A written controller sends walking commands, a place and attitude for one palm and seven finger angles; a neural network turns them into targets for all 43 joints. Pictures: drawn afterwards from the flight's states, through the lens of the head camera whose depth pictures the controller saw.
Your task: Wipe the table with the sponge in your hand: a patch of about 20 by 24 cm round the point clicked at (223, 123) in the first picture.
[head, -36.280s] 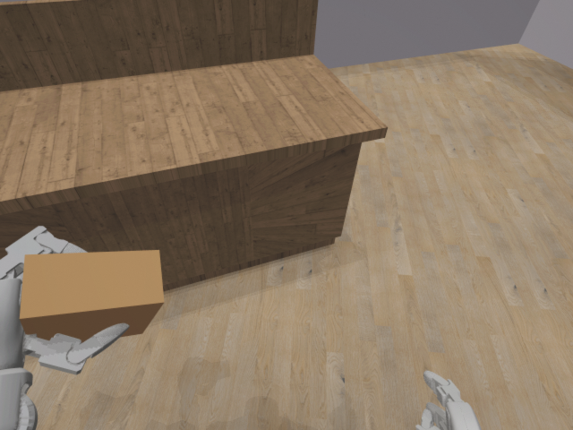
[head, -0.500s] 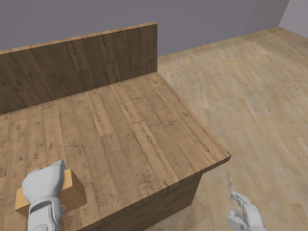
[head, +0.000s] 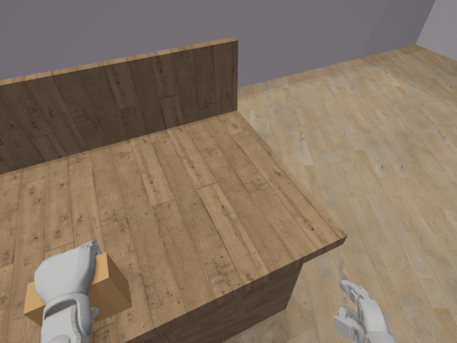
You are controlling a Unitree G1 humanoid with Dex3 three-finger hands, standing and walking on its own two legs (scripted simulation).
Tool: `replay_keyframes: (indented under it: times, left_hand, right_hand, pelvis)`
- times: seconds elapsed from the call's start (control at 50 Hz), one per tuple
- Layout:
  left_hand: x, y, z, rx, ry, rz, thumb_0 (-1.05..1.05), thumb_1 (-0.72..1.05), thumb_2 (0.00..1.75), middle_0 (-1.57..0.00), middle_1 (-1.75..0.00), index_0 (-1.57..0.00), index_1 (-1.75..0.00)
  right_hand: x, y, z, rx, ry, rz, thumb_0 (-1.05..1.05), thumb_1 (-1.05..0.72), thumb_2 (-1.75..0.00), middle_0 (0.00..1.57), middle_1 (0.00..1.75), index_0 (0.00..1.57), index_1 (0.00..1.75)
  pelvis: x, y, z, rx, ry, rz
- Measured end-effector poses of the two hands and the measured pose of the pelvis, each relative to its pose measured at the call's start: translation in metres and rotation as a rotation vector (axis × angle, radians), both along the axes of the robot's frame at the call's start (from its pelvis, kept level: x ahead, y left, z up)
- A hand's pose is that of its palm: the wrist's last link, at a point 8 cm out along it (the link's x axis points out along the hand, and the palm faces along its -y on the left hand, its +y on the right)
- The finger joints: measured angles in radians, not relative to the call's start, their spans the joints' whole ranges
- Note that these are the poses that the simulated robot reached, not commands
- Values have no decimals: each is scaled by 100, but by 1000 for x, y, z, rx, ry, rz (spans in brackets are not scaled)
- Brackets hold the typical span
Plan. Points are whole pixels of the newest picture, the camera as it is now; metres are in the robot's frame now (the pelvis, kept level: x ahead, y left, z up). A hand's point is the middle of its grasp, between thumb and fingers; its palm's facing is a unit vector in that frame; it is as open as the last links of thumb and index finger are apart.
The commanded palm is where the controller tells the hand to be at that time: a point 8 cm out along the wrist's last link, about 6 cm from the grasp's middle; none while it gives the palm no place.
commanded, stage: lift the sponge slowly off the table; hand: left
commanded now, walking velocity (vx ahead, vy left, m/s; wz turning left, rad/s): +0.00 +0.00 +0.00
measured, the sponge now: (87, 299) +0.20 +0.30 -0.05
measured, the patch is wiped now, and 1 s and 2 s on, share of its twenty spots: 1.00 1.00 1.00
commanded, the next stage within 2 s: bring the sponge back beside the body in 1.72 s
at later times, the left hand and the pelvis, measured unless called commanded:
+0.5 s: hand (78, 298) +0.18 +0.28 +0.00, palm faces -0.06 -0.17 -0.98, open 9.7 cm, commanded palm +0.16 +0.28 +0.07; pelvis +0.00 +0.01 +0.01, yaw +0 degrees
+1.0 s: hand (68, 286) +0.19 +0.29 +0.04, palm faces -0.03 -0.15 -0.99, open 9.7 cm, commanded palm +0.16 +0.28 +0.11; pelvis -0.01 -0.01 +0.01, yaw +1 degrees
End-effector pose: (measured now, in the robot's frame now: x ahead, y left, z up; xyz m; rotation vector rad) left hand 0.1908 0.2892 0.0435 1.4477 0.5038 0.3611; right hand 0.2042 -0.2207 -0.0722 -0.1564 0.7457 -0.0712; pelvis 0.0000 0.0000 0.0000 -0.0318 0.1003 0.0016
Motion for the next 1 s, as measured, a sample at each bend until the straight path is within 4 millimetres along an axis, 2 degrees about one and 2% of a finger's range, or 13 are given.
replay_keyframes:
  times: [0.34,0.46,0.56,0.74,1.0]
  left_hand:
    - [-13,-1,10,-55,-2,-1,0,-47,107,-74,-140,-76,-142]
    - [-23,-7,11,-78,-2,-14,-1,-48,107,-75,-139,-77,-141]
    - [-26,-4,16,-66,-17,-4,-1,-49,107,-76,-138,-78,-140]
    - [-21,-1,34,-57,-38,10,-1,-49,107,-77,-137,-78,-139]
    - [-21,-5,50,-53,-38,-8,-1,-49,107,-77,-137,-78,-139]
  right_hand:
    - [24,23,11,13,-40,67,2,-90,-90,20,30,20,30]
    - [27,30,14,18,-50,91,2,-90,-90,20,30,20,30]
    - [27,33,16,9,-46,107,2,-90,-90,20,30,20,30]
    - [24,31,19,11,-56,109,2,-90,-90,20,30,20,30]
    - [18,13,21,-8,-52,92,2,-90,-90,20,30,20,30]
  pelvis:
    - [6,6,5,-3,-38,6]
    - [5,7,6,-2,-56,6]
    - [2,6,7,0,-72,9]
    - [-3,2,10,4,-94,14]
    - [-5,-6,14,10,-113,11]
